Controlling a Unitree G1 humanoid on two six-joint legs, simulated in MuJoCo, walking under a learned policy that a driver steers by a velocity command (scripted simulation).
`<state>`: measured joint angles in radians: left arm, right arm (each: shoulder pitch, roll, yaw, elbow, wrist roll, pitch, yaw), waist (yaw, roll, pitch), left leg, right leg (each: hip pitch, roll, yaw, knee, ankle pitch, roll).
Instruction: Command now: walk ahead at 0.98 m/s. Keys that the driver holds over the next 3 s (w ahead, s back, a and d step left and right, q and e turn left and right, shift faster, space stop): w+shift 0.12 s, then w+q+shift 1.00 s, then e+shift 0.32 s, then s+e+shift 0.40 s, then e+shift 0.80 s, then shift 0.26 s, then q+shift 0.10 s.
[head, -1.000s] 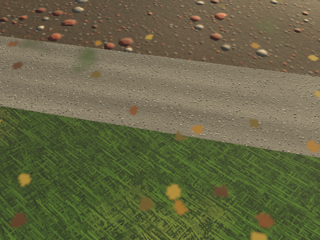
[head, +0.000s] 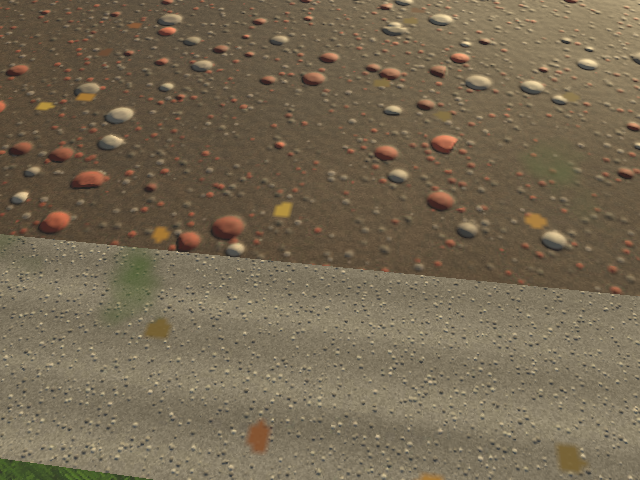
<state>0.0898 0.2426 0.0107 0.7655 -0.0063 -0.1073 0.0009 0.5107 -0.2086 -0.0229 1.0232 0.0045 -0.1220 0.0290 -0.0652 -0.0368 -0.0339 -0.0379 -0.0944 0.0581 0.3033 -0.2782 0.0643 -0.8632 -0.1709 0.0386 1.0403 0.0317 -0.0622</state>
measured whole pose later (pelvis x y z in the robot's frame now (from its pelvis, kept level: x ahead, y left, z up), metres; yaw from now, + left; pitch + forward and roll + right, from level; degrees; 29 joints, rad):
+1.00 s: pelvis +0.85 +0.13 +0.00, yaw +40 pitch +1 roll -2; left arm -0.05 0.24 0.03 0.56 0.01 -0.14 0.01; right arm 0.47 -0.19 -0.05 0.77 0.03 -0.07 0.00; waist -0.10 -0.03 0.02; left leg -0.11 -0.17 -0.19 0.44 -0.30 0.14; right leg -0.70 -0.08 0.17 0.78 -0.05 0.05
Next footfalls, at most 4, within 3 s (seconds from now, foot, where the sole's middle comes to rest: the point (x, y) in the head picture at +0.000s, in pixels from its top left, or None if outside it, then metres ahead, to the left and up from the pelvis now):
0.20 right None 0.44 -0.14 -0.78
0.70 left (252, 377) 0.81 0.15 -0.78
1.14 right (224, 247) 1.23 0.23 -0.78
1.50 left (122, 266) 1.18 0.51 -0.78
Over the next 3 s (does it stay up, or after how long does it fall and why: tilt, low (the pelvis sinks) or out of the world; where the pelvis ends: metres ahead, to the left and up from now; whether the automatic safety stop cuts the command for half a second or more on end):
stays up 1.02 0.25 0.00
